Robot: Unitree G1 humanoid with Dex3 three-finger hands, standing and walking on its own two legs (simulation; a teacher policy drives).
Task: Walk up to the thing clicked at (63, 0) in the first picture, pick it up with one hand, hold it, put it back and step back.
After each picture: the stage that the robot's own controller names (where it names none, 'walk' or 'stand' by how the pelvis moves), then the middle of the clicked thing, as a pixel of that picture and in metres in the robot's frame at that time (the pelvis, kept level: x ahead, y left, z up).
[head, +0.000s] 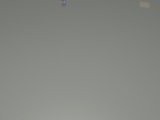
stand; (63, 2) +2.34 +0.34 -0.72
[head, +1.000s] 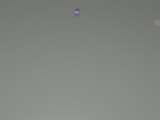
walk; (77, 12) +2.21 +0.11 -0.70
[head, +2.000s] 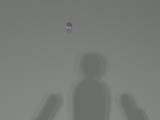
walk; (69, 28) +1.59 +0.17 -0.70
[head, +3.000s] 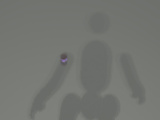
walk; (63, 59) +1.06 +0.20 -0.71
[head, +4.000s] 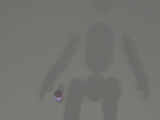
walk; (58, 96) +0.68 +0.22 -0.71
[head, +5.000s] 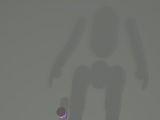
stand; (62, 114) +0.47 +0.21 -0.70
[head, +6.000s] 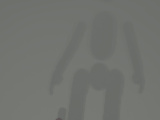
stand; out of the picture +0.44 +0.21 -0.73
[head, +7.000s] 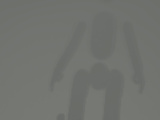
stand; out of the picture +0.40 +0.22 -0.73
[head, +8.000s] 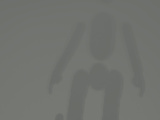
stand; out of the picture +0.40 +0.22 -0.73
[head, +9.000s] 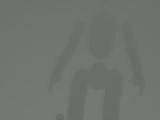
stand; out of the picture +0.40 +0.22 -0.73
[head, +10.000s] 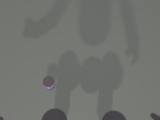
go down; (49, 83) +0.45 +0.20 -0.52
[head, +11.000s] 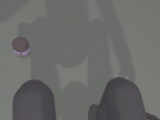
go down; (22, 48) +0.49 +0.25 -0.31
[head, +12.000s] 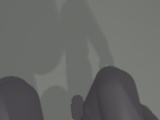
close in; out of the picture +0.47 +0.28 -0.25
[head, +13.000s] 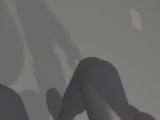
close; out of the picture +0.46 +0.31 -0.23
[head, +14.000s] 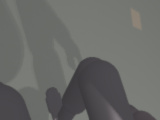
lift; out of the picture +0.43 +0.28 -0.24
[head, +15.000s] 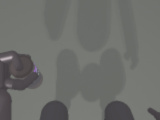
lift; (27, 73) +0.35 +0.20 -0.03
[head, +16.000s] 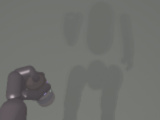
hold; (41, 90) +0.32 +0.17 -0.01
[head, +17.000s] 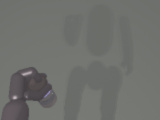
hold; (43, 92) +0.33 +0.16 -0.02
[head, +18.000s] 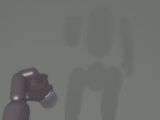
hold; (44, 92) +0.33 +0.16 -0.02
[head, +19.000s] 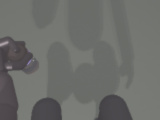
crouch; (24, 60) +0.43 +0.21 -0.10
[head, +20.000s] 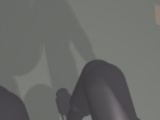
lower; out of the picture +0.44 +0.31 -0.24
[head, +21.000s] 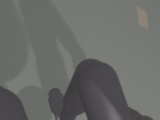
lower; out of the picture +0.43 +0.32 -0.24
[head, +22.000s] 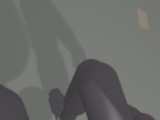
lower; out of the picture +0.44 +0.32 -0.24
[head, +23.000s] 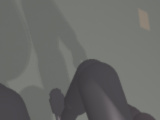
lower; out of the picture +0.44 +0.31 -0.24
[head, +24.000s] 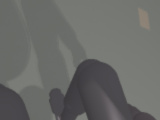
lower; out of the picture +0.43 +0.31 -0.24
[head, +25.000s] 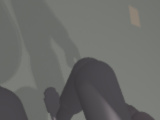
withdraw; out of the picture +0.43 +0.30 -0.24
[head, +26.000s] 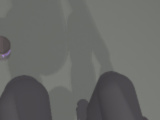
stand; (1, 49) +0.44 +0.27 -0.27
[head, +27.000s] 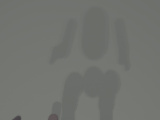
stand; out of the picture +0.40 +0.18 -0.63
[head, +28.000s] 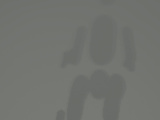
stand; out of the picture +0.40 +0.20 -0.67
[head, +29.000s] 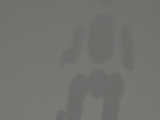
stand; out of the picture +0.39 +0.19 -0.67
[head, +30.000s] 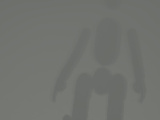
stand; out of the picture +0.41 +0.18 -0.72
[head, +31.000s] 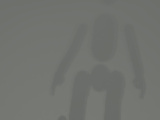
stand; out of the picture +0.39 +0.21 -0.73
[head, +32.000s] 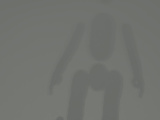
walk; out of the picture +0.38 +0.22 -0.73
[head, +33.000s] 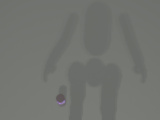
walk; (61, 100) +0.53 +0.22 -0.70
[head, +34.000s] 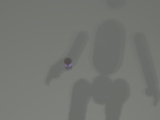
walk; (68, 64) +0.88 +0.17 -0.69
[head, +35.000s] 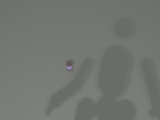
walk; (69, 66) +1.03 +0.20 -0.71
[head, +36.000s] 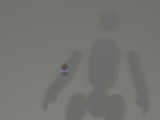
stand; (64, 70) +0.97 +0.18 -0.72
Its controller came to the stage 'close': yes
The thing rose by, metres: 0.71
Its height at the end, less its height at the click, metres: +0.00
